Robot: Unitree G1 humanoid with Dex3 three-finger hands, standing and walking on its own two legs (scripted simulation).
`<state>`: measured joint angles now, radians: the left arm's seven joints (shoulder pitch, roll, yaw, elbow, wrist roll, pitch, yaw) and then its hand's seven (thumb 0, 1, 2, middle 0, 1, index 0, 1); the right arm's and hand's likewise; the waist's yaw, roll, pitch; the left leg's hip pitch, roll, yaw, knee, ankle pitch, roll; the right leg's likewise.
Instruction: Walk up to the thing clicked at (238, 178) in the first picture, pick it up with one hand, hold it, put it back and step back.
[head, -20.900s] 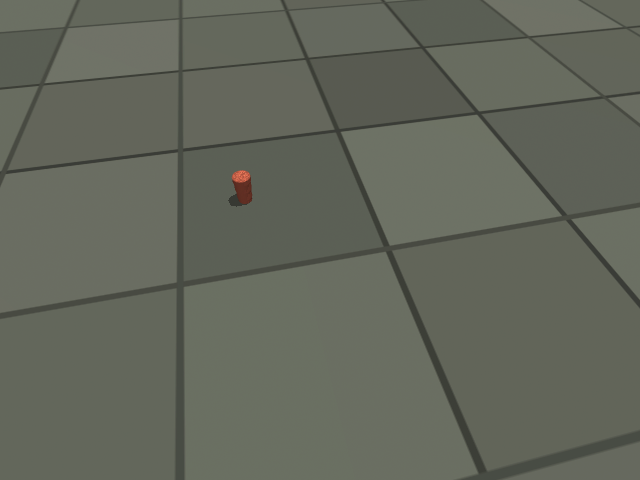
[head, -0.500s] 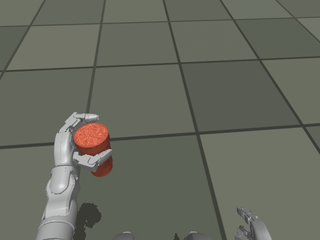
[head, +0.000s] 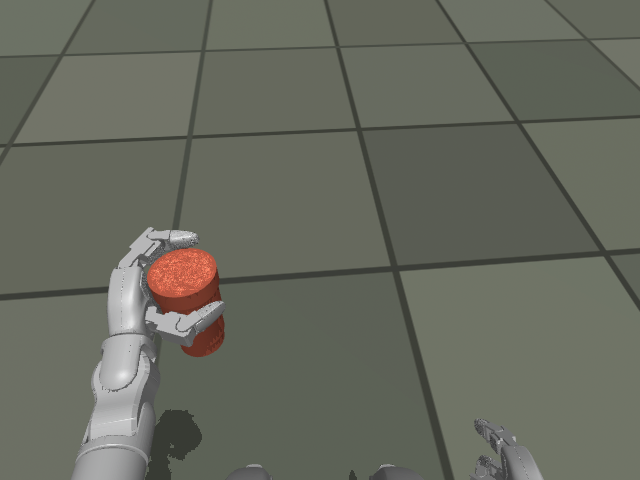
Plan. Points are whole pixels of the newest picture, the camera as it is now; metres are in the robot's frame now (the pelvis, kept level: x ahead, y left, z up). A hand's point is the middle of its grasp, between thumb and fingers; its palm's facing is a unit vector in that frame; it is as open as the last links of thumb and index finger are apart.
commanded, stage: hold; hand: left
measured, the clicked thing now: (193, 307) +0.32 +0.17 +0.01
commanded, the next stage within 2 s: crouch in 0.06 s
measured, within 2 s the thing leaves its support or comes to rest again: neither
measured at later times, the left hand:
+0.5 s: hand (191, 308) +0.33 +0.18 +0.00, palm faces +0.17 -0.99 +0.00, open 10.8 cm
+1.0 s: hand (212, 351) +0.37 +0.20 -0.25, palm faces +0.20 -0.98 -0.02, open 10.8 cm
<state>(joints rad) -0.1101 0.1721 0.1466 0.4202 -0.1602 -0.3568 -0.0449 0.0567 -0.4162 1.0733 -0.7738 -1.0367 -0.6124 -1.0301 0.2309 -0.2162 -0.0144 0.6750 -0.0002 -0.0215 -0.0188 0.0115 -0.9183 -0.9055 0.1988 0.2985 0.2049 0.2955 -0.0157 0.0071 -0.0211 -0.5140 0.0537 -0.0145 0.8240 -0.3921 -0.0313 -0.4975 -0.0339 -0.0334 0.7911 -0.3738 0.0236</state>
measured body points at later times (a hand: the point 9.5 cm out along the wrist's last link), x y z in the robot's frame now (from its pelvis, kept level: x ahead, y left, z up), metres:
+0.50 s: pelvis -0.01 +0.00 -0.02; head +0.06 +0.01 +0.42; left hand +0.31 +0.23 +0.00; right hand +0.13 -0.25 -0.13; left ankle +0.02 +0.14 -0.70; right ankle +0.02 -0.14 -0.70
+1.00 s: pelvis -0.05 +0.00 -0.23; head +0.13 +0.03 +0.19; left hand +0.35 +0.26 -0.25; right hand +0.07 -0.26 -0.36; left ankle +0.02 +0.14 -0.70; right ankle +0.02 -0.14 -0.70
